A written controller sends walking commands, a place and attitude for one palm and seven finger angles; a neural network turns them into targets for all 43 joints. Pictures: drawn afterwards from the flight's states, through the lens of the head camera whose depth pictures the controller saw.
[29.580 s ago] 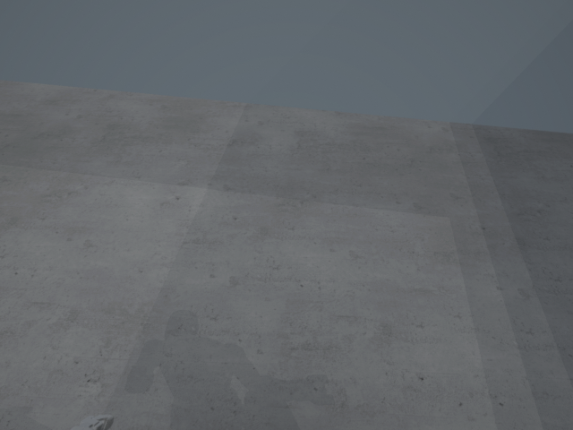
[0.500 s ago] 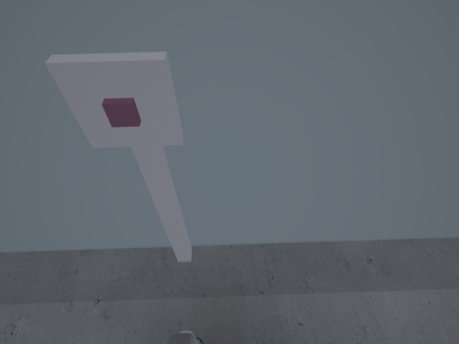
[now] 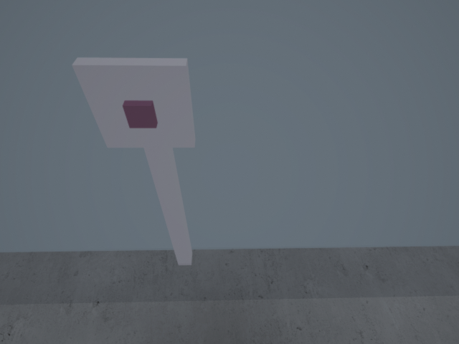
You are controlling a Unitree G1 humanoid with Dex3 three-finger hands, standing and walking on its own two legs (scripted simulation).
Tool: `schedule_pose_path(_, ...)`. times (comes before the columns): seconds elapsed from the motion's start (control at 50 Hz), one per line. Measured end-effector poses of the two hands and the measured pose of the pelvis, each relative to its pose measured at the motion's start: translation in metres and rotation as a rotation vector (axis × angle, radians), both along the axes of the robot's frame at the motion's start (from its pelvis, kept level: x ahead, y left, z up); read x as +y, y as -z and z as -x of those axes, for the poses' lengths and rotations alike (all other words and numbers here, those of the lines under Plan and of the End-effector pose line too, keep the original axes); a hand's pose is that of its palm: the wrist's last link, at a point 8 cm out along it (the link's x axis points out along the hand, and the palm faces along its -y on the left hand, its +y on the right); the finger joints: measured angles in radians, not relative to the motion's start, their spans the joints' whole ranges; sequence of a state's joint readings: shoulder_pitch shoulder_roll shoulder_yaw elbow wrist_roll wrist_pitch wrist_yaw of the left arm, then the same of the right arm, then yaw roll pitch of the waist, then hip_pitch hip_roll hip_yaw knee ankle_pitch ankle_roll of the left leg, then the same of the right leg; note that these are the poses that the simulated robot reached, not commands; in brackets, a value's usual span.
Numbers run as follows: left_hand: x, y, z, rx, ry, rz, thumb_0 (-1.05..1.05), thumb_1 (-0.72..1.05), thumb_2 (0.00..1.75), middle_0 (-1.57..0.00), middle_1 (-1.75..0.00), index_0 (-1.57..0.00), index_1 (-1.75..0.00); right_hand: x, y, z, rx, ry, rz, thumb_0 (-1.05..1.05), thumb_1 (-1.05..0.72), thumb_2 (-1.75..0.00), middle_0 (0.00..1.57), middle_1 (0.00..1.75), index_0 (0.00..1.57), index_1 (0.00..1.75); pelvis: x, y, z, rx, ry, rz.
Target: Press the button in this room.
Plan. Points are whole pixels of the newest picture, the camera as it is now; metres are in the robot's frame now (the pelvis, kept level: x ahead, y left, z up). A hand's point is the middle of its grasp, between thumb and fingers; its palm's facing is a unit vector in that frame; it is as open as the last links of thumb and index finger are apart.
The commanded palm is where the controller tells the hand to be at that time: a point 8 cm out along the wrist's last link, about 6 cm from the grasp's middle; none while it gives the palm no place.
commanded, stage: come to a stop and stand still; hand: left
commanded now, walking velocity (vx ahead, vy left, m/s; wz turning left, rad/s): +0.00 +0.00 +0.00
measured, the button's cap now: (141, 113) +0.53 +0.22 +0.11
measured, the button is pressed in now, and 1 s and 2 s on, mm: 0 0 0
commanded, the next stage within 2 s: look again from close up in 1.00 s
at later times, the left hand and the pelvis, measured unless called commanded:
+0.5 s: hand out of the picture +0.06 +0.25 -0.13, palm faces -0.02 -0.93 -0.37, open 7.4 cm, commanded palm none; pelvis -0.03 -0.01 +0.01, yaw -1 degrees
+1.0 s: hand out of the picture +0.04 +0.19 -0.14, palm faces -0.03 -0.95 -0.32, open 7.4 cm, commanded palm none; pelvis -0.03 -0.04 +0.01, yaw +0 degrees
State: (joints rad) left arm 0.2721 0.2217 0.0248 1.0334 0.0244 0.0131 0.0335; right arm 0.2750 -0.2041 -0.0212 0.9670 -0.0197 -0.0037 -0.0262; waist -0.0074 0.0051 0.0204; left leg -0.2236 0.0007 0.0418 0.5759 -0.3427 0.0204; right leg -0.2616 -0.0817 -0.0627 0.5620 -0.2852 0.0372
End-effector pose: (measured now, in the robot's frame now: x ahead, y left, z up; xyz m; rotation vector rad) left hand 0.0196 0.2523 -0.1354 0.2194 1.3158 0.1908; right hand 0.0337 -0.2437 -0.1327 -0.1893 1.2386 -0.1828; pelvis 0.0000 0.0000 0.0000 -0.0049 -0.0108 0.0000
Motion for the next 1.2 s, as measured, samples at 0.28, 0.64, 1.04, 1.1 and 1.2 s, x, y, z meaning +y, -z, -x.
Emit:
schedule_pose_path(0.28,0.047,-0.037,-0.046,-0.210,0.067,-0.098,0.00,0.90,0.90,-0.20,-0.30,-0.21,-0.30,-0.021,-0.026,-0.047,-0.208,-0.068,0.059,0.00,-0.91,-0.90,0.21,0.30,0.21,0.30,0.009,-0.006,0.018,-0.037,0.013,-0.008)
schedule_pose_path(0.64,0.019,-0.035,-0.013,-0.091,0.088,-0.088,0.00,0.90,0.90,-0.20,-0.30,-0.21,-0.30,-0.077,-0.021,0.019,-0.003,-0.036,0.099,0.01,-0.91,-0.90,0.21,0.30,0.21,0.30,-0.020,-0.012,0.029,-0.033,0.007,-0.014)
schedule_pose_path(1.04,-0.017,-0.030,-0.013,-0.089,0.073,-0.058,0.00,0.90,0.90,-0.21,-0.30,-0.21,-0.30,-0.079,-0.012,0.023,0.031,-0.028,0.046,0.00,-0.91,-0.90,0.21,0.30,0.21,0.30,-0.043,-0.013,0.029,-0.036,0.005,-0.011)
schedule_pose_path(1.1,-0.016,-0.030,-0.015,-0.094,0.071,-0.059,0.00,0.90,0.90,-0.21,-0.30,-0.21,-0.30,-0.081,-0.014,0.020,0.027,-0.031,0.052,0.00,-0.91,-0.90,0.21,0.30,0.21,0.30,-0.043,-0.013,0.028,-0.035,0.004,-0.010)
schedule_pose_path(1.2,-0.012,-0.030,-0.017,-0.093,0.070,-0.061,0.00,0.90,0.90,-0.21,-0.30,-0.21,-0.30,-0.083,-0.017,0.016,0.022,-0.032,0.065,0.00,-0.91,-0.90,0.21,0.30,0.21,0.30,-0.042,-0.013,0.026,-0.033,0.005,-0.009)
